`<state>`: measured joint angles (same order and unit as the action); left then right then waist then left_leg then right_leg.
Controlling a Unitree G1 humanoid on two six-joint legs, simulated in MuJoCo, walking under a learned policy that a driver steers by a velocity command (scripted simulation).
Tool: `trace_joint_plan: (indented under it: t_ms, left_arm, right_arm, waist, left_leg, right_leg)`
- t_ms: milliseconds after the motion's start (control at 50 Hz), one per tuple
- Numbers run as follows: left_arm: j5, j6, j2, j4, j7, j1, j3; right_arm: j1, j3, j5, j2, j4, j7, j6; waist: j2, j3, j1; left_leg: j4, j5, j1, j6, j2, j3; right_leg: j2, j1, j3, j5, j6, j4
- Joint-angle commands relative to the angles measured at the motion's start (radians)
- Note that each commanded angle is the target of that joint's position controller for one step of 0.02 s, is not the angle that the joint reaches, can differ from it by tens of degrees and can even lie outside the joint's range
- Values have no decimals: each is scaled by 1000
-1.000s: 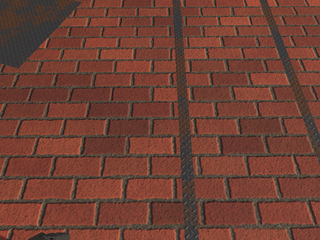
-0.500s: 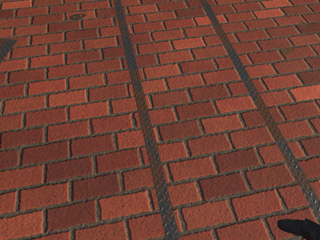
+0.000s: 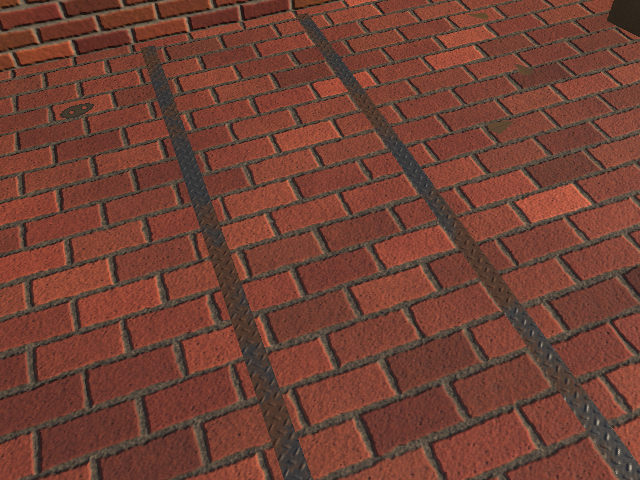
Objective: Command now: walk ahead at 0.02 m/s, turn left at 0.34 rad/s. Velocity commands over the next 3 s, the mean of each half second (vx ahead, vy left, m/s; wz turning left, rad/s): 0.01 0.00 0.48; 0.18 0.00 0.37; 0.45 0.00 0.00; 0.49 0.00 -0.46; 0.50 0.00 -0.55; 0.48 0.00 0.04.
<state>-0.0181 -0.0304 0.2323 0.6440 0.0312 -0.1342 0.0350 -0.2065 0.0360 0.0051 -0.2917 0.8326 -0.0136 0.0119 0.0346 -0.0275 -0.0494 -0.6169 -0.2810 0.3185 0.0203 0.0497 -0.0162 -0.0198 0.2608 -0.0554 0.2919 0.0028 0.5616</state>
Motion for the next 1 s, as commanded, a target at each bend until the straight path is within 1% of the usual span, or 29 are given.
trace_joint_plan:
  t_ms: [20,60,80,140,160,180,200,220,240,260,280,300,340,440,540,640,660,680,720,740,760,780,800,820,840,860,880,940,1000]
  left_arm:
    - [8,12,201,-46,25,-33,72]
    - [11,17,200,-47,29,-4,76]
    - [16,18,204,-48,28,24,79]
    - [39,7,198,-36,26,87,83]
    - [38,4,171,-10,22,30,80]
    - [-3,3,108,-34,20,-3,62]
    - [2,6,111,-72,28,107,56]
    - [16,9,145,-59,30,105,65]
    - [19,10,155,-44,32,92,70]
    - [13,12,163,-21,39,80,76]
    - [9,12,176,-14,43,73,82]
    - [14,13,168,-6,41,58,83]
    - [22,15,149,5,35,35,79]
    - [21,22,141,6,34,60,77]
    - [22,40,145,9,20,73,76]
    - [29,68,156,11,-1,57,78]
    - [32,73,161,18,-8,30,79]
    - [34,77,160,24,-14,13,78]
    - [31,85,139,43,-24,-34,74]
    - [17,88,163,44,-21,-66,75]
    - [-5,88,231,48,-17,-125,83]
    - [-22,98,288,67,-29,-153,100]
    - [-5,109,237,59,-28,-115,86]
    - [13,111,200,60,-20,-90,74]
    - [24,110,186,61,-15,-93,67]
    - [28,108,183,69,-10,-109,63]
    - [26,109,184,76,-7,-131,60]
    - [28,112,191,89,-8,-181,60]
    - [35,108,221,98,-14,-211,65]
  right_arm:
    - [41,39,5,-94,-85,2,-1]
    - [43,43,11,-79,-97,-6,13]
    - [31,44,14,-76,-96,-9,19]
    - [-44,54,10,-77,-78,-20,26]
    - [-53,67,1,-112,-83,-16,23]
    - [-58,103,-4,-265,-112,4,15]
    - [-98,93,-41,-271,-127,-8,-3]
    - [-82,83,-45,-244,-138,-13,-25]
    - [-40,80,-28,-222,-144,-6,-36]
    - [-3,76,-6,-203,-149,4,-34]
    - [22,68,9,-184,-155,15,-28]
    - [23,64,10,-175,-159,23,-20]
    - [10,63,6,-171,-171,34,-12]
    - [7,71,8,-184,-191,49,3]
    - [33,79,3,-192,-213,49,15]
    - [60,85,6,-195,-235,39,26]
    - [64,82,8,-188,-239,38,28]
    - [71,77,11,-177,-242,38,30]
    - [73,59,15,-139,-236,40,32]
    - [37,40,5,-89,-228,40,26]
    - [1,26,1,-44,-231,38,15]
    - [63,47,11,-114,-269,41,-6]
    - [66,63,12,-166,-251,43,-18]
    - [44,67,7,-169,-228,39,-22]
    - [34,66,-1,-157,-213,34,-24]
    - [47,63,-3,-141,-213,26,-33]
    - [70,57,-4,-118,-215,19,-43]
    - [141,36,4,-62,-234,9,-65]
    - [197,23,11,-36,-252,-1,-80]
  waist:
    - [-218,56,61]
    - [-193,59,61]
    - [-174,66,51]
    - [-148,91,1]
    - [-58,82,10]
    - [271,83,49]
    - [283,134,-24]
    - [145,144,-21]
    - [84,127,4]
    - [29,116,19]
    - [34,115,31]
    - [50,124,40]
    - [56,142,40]
    - [77,108,27]
    - [107,76,18]
    - [119,101,16]
    - [115,132,23]
    - [117,137,30]
    - [95,113,68]
    - [7,124,70]
    - [-176,123,56]
    - [-276,13,77]
    - [-212,-52,66]
    - [-194,-64,52]
    - [-188,-46,54]
    - [-178,-49,66]
    - [-169,-44,78]
    - [-175,-37,117]
    - [-191,-38,142]
  left_leg:
    - [-195,-158,150,-9,-11,-21]
    - [-275,-267,181,-11,15,-6]
    - [-252,-239,154,-12,19,-14]
    - [-7,30,-23,-37,-36,-79]
    - [119,196,-96,-68,-35,-10]
    - [225,596,-231,-189,211,386]
    - [287,685,-247,-374,338,603]
    - [274,654,-274,-379,320,533]
    - [247,602,-279,-331,270,453]
    - [237,552,-281,-281,229,402]
    - [240,540,-269,-255,203,373]
    - [247,543,-250,-244,178,354]
    - [259,528,-270,-242,158,339]
    - [286,334,-262,-239,134,380]
    - [294,163,-170,-243,106,448]
    - [246,272,-165,-247,98,533]
    - [242,216,-175,-243,96,538]
    - [242,116,-152,-235,82,540]
    - [221,-148,-32,-187,17,509]
    - [108,-303,73,-133,-42,441]
    - [-149,-352,217,-68,-187,236]
    - [-310,-337,392,-55,-171,206]
    - [-389,-252,423,-45,-116,231]
    - [-411,-175,434,-29,-100,214]
    - [-417,-123,438,-13,-84,187]
    - [-413,-67,445,-1,-65,161]
    - [-403,-14,429,6,-50,118]
    - [-253,73,376,22,-22,45]
    - [-57,94,245,20,-29,7]
  right_leg:
    - [-306,-107,233,-372,190,-171]
    - [-349,-115,229,-495,217,-157]
    - [-342,-105,201,-516,207,-143]
    - [-272,-42,75,-432,123,-27]
    - [-213,15,4,-270,55,96]
    - [-66,259,-103,140,-68,412]
    - [51,380,65,442,-80,608]
    - [24,410,135,409,-68,698]
    - [6,430,145,326,-56,703]
    - [-10,444,149,245,-56,667]
    - [-21,423,157,185,-60,632]
    - [-8,385,151,143,-68,632]
    - [12,370,149,87,-79,604]
    - [24,365,164,36,-107,415]
    - [36,276,176,33,-109,257]
    - [59,173,177,68,-86,127]
    - [56,137,167,57,-76,88]
    - [55,84,150,27,-63,27]
    - [46,-98,113,-96,-24,-168]
    - [-69,-218,226,-28,22,-215]
    - [-238,-283,466,179,125,-290]
    - [-349,-189,729,384,249,-387]
    - [-338,-152,699,443,253,-401]
    - [-287,-166,612,396,216,-401]
    - [-250,-200,545,343,188,-400]
    - [-230,-211,496,280,180,-405]
    - [-208,-203,444,216,175,-414]
    - [-175,-191,335,63,178,-425]
    - [-168,-141,270,-23,178,-419]
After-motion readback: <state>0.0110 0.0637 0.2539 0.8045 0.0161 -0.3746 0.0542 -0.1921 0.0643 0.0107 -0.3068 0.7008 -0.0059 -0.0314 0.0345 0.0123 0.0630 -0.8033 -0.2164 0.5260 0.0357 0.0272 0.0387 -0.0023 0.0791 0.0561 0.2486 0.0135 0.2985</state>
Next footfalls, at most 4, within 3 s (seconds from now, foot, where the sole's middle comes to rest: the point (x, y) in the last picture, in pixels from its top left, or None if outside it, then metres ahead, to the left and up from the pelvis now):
0.74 right None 0.13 -0.08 -0.77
1.16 left None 0.17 0.25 -0.77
1.66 right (233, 452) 0.58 0.21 -0.77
2.14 left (123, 371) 0.78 0.47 -0.77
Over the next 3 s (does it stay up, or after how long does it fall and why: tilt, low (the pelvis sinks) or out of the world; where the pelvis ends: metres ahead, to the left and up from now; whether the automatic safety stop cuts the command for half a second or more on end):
stays up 1.09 0.27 0.01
